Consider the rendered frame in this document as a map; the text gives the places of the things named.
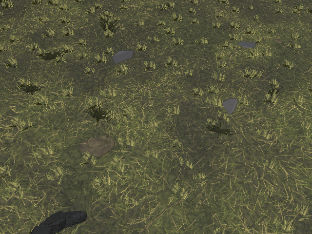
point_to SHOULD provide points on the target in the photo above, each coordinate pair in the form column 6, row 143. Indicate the robot left hand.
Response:
column 58, row 221

